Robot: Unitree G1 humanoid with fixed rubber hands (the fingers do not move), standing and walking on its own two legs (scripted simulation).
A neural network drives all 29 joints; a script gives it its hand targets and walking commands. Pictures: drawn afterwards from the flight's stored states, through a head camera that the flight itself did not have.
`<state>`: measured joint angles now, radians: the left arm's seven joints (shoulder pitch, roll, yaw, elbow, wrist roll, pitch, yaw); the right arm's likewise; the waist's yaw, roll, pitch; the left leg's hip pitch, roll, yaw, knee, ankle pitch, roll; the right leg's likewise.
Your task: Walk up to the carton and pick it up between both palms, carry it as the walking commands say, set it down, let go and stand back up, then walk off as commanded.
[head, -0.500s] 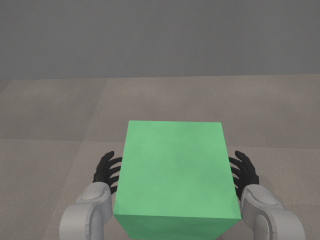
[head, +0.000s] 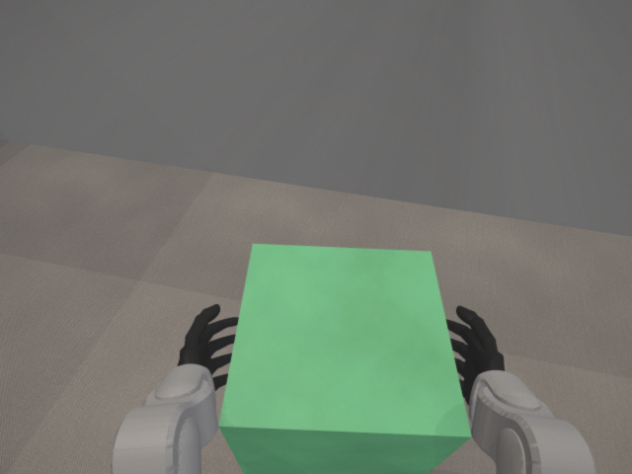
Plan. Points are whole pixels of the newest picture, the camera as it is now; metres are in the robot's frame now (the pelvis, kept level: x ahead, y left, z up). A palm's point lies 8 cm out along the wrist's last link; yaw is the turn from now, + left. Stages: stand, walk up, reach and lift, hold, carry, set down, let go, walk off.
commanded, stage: carry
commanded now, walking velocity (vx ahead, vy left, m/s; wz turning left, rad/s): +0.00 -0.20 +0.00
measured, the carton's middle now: (334, 373) +0.26 +0.01 +0.02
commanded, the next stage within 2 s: none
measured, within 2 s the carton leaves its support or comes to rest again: neither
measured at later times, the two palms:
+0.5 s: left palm (379, 394) +0.22 -0.04 +0.07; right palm out of the picture +0.20 -0.33 +0.08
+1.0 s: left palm (485, 422) +0.19 -0.14 +0.07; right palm out of the picture +0.19 -0.44 +0.09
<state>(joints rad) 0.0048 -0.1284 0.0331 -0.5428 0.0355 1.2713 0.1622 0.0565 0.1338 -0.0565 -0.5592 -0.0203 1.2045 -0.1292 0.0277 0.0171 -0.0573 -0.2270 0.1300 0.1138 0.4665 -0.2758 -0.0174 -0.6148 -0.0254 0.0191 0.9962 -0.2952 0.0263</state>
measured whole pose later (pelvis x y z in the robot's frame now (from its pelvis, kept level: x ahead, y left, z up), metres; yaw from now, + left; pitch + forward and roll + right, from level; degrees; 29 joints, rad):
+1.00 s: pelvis -0.05 -0.28 -0.01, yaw -2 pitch +4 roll -1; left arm 0.00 -0.13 0.02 -0.60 0.02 1.22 0.17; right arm 0.03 0.13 -0.06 -0.63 -0.01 1.20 -0.13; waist 0.02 -0.02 -0.04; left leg -0.31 0.20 0.12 0.55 -0.29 -0.10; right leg -0.44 -0.06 -0.06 0.63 -0.20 0.02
